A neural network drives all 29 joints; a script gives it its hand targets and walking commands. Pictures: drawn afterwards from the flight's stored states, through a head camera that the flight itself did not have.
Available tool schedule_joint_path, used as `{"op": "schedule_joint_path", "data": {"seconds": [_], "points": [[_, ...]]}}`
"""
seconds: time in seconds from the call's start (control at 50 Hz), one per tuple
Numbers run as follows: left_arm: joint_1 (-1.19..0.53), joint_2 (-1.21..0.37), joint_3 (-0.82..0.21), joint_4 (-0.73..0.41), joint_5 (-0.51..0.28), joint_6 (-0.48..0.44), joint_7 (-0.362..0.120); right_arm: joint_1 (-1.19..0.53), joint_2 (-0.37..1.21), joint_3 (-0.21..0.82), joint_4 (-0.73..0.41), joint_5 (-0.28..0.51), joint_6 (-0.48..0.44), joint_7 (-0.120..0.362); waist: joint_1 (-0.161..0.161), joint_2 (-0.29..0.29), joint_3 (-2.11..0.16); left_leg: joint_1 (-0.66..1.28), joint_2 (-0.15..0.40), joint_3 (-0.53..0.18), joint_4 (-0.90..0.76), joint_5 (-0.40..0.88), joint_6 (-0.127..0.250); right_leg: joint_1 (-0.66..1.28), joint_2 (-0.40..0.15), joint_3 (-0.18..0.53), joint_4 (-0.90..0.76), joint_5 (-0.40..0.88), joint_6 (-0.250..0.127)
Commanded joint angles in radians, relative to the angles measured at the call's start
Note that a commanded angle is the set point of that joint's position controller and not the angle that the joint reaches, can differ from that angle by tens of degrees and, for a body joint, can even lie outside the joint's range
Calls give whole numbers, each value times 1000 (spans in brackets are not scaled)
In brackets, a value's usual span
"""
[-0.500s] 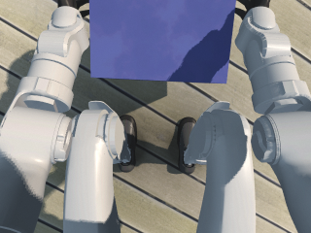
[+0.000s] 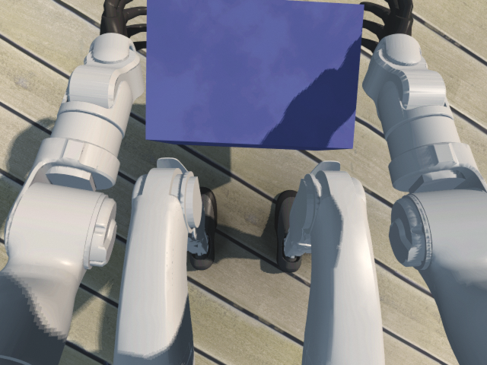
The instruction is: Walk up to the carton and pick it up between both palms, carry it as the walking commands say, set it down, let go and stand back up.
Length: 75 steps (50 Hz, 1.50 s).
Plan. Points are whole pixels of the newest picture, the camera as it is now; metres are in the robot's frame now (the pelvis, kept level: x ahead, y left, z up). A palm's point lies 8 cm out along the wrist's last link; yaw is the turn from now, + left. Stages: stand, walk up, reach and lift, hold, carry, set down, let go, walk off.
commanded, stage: reach and lift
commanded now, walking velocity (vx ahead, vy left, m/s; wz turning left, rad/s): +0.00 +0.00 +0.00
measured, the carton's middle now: (250, 88) +0.49 +0.00 -0.18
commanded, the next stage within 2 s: none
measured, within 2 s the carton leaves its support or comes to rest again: neither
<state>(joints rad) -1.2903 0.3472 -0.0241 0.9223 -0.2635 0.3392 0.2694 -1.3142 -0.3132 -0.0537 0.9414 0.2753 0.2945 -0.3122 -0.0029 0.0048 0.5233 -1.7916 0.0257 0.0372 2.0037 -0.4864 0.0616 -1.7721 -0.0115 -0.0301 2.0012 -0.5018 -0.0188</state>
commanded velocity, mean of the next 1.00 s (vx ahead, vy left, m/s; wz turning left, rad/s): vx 0.00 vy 0.00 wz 0.00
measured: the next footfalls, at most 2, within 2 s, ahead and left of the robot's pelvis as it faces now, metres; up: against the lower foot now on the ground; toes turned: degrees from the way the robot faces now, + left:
none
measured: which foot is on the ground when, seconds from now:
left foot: down 0.00-1.00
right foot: down 0.00-1.00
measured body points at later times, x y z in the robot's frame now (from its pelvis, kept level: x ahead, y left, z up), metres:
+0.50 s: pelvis -0.01 +0.00 +0.05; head +0.27 +0.00 +0.39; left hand +0.51 +0.17 -0.03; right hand +0.52 -0.19 -0.01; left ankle +0.17 +0.10 -0.40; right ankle +0.16 -0.12 -0.40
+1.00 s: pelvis -0.01 +0.00 +0.11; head +0.24 +0.01 +0.47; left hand +0.49 +0.18 +0.04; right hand +0.50 -0.18 +0.06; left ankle +0.17 +0.10 -0.40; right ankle +0.16 -0.12 -0.40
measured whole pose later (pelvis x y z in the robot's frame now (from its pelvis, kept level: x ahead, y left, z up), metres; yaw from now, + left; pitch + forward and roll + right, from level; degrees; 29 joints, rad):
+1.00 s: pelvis -0.01 +0.00 +0.11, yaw -1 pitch +7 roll -2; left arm -1.14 0.29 0.01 0.85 -0.20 0.43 0.27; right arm -1.20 -0.27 -0.07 0.92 0.22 0.37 -0.31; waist 0.00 0.00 0.52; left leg -1.33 0.00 0.01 1.66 -0.44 0.04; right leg -1.32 0.02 -0.03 1.64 -0.44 -0.01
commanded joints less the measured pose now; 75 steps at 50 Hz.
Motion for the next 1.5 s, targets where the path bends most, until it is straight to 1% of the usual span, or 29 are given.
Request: {"op": "schedule_joint_path", "data": {"seconds": [0.0, 0.1, 0.14, 0.22, 0.24, 0.36, 0.38, 0.4, 0.48, 0.6, 0.62, 0.66, 0.74, 0.78, 0.82, 0.84, 0.88, 1.04, 1.08, 1.14, 1.18, 1.26, 1.3, 1.32, 1.34, 1.36, 1.38, 1.42, 1.48], "points": [[-884, -1160, -265, -607, -90, -62, -405, -776, 1151, 259, -539, 42, -5, 471, -28, 28, -2445, 848, -167, -69, -301, 204, -41, 531, 155, -19, -270, 184, -5], [-906, -1160, -241, -625, -85, -44, -405, -797, 1156, 246, -550, 55, 8, 475, -15, 52, -2420, 881, -166, -82, -342, 165, -39, 536, 156, -3, -306, 154, -9], [-891, -1175, -220, -606, -76, -43, -410, -798, 1180, 253, -545, 46, 12, 476, 1, 12, -2408, 851, -167, -69, -346, 167, -38, 561, 156, 4, -328, 145, -6], [-898, -1190, -224, -631, -82, -37, -416, -786, 1204, 243, -543, 45, 23, 481, -14, 12, -2461, 900, -169, -81, -375, 168, -38, 609, 160, 4, -353, 158, -5], [-905, -1185, -226, -644, -84, -35, -416, -817, 1205, 257, -573, 62, 22, 480, 6, 28, -2465, 903, -169, -72, -380, 178, -38, 631, 160, 16, -359, 161, -5], [-879, -1195, -205, -588, -68, -24, -431, -790, 1235, 236, -525, 43, 32, 484, -1, 2, -2405, 896, -166, -87, -434, 128, -33, 645, 155, 22, -415, 117, -2], [-896, -1188, -198, -614, -69, -30, -430, -816, 1239, 249, -555, 55, 29, 485, 19, -6, -2436, 899, -168, -77, -431, 143, -33, 680, 153, 35, -426, 128, -1], [-914, -1192, -208, -628, -79, -29, -431, -807, 1242, 249, -558, 53, 31, 481, 0, -7, -2464, 910, -170, -76, -435, 135, -35, 707, 157, 32, -430, 126, 1], [-885, -1194, -191, -596, -66, -23, -438, -789, 1253, 247, -535, 52, 36, 485, 22, -6, -2417, 915, -167, -81, -469, 121, -30, 730, 149, 47, -466, 104, 1], [-888, -1218, -206, -614, -69, -18, -450, -747, 1259, 221, -512, 28, 45, 493, -21, 7, -2436, 966, -167, -91, -515, 106, -36, 763, 150, 43, -509, 106, -1], [-894, -1211, -216, -622, -68, -16, -450, -768, 1269, 238, -524, 45, 44, 497, 3, 18, -2436, 981, -164, -100, -525, 100, -36, 754, 150, 52, -512, 94, -1], [-906, -1228, -225, -636, -76, -12, -448, -782, 1257, 236, -545, 45, 45, 499, -11, 32, -2474, 1033, -165, -112, -548, 96, -39, 772, 151, 49, -525, 100, -4], [-868, -1229, -221, -631, -66, -6, -449, -765, 1264, 233, -547, 50, 49, 507, -3, 29, -2460, 1071, -166, -116, -582, 92, -42, 798, 152, 49, -554, 95, -4], [-843, -1256, -220, -601, -58, -2, -449, -741, 1252, 210, -522, 24, 46, 516, -20, 44, -2419, 1098, -166, -136, -596, 77, -46, 746, 153, 39, -558, 80, -11], [-880, -1259, -258, -686, -86, -4, -448, -751, 1262, 237, -570, 45, 50, 515, -41, 36, -2522, 1165, -169, -136, -605, 120, -52, 839, 156, 47, -578, 132, -9], [-864, -1251, -253, -672, -82, -2, -448, -751, 1263, 250, -570, 52, 53, 514, -21, 39, -2505, 1160, -169, -126, -614, 133, -51, 851, 153, 54, -591, 129, -7], [-826, -1263, -256, -649, -71, 2, -447, -728, 1262, 240, -552, 49, 51, 520, -16, 53, -2457, 1158, -166, -133, -633, 107, -53, 830, 152, 53, -603, 108, -10], [-815, -1265, -233, -619, -54, -5, -461, -666, 1283, 209, -479, 9, 58, 532, -25, 34, -2356, 1156, -161, -151, -711, 55, -51, 862, 145, 67, -669, 73, -10], [-821, -1291, -263, -667, -73, -3, -462, -679, 1291, 235, -541, 26, 56, 533, -30, 34, -2466, 1244, -164, -151, -719, 103, -54, 940, 148, 69, -684, 116, -11], [-761, -1303, -242, -617, -54, -3, -469, -629, 1290, 210, -501, -2, 54, 538, -36, 34, -2360, 1199, -164, -153, -743, 88, -55, 915, 145, 72, -708, 99, -14], [-757, -1282, -253, -668, -60, -6, -467, -662, 1306, 259, -575, 33, 53, 540, -10, 24, -2451, 1267, -166, -156, -764, 128, -51, 1007, 146, 76, -720, 146, -6], [-725, -1301, -295, -694, -62, -1, -466, -599, 1300, 274, -572, 31, 58, 542, -29, 45, -2432, 1329, -164, -167, -799, 153, -59, 1026, 148, 76, -750, 169, -7], [-699, -1311, -252, -611, -45, 0, -472, -591, 1284, 238, -520, -2, 55, 543, -31, 32, -2292, 1255, -162, -174, -819, 95, -56, 974, 140, 81, -773, 114, -9], [-698, -1322, -285, -676, -61, -6, -473, -593, 1310, 278, -586, 23, 52, 540, -24, 30, -2394, 1314, -163, -162, -820, 163, -54, 1064, 141, 88, -781, 181, -8], [-692, -1322, -281, -646, -54, -3, -477, -576, 1300, 258, -558, 11, 51, 542, -40, 49, -2345, 1303, -164, -167, -832, 145, -55, 1051, 136, 93, -797, 164, -9], [-671, -1299, -231, -581, -28, -6, -480, -572, 1302, 240, -503, -3, 53, 545, -16, 27, -2237, 1242, -159, -166, -845, 88, -49, 1006, 132, 96, -805, 99, -5], [-672, -1326, -287, -662, -52, -12, -479, -560, 1327, 282, -559, 16, 48, 545, -25, 28, -2365, 1326, -164, -160, -845, 181, -53, 1081, 140, 89, -811, 188, -6], [-649, -1298, -238, -593, -26, -14, -487, -523, 1328, 240, -471, -14, 53, 547, -25, 18, -2218, 1257, -158, -163, -867, 120, -48, 1042, 132, 97, -830, 130, 2], [-607, -1317, -208, -532, 3, -11, -495, -517, 1338, 240, -456, -29, 49, 557, -14, 10, -2119, 1245, -159, -154, -886, 93, -48, 1031, 131, 89, -851, 110, 3]]}}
